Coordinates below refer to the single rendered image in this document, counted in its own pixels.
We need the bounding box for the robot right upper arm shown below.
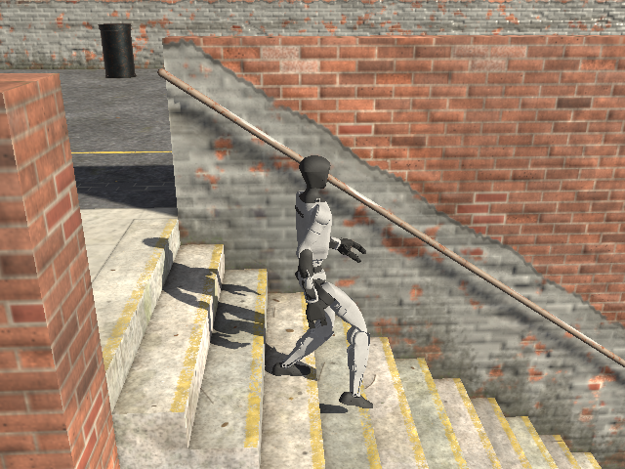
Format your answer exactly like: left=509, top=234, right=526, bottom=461
left=296, top=203, right=332, bottom=259

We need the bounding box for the right robot shin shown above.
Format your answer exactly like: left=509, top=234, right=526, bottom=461
left=347, top=331, right=370, bottom=397

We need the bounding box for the right robot forearm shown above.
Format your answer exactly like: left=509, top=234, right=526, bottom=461
left=298, top=249, right=318, bottom=304

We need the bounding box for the left robot hand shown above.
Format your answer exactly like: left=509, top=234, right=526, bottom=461
left=337, top=238, right=366, bottom=263

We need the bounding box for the humanoid robot head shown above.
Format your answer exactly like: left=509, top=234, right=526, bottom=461
left=299, top=155, right=331, bottom=203

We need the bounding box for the right robot hand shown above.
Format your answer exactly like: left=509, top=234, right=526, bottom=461
left=306, top=301, right=327, bottom=329

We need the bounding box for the left robot forearm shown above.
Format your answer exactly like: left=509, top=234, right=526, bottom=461
left=329, top=236, right=341, bottom=250

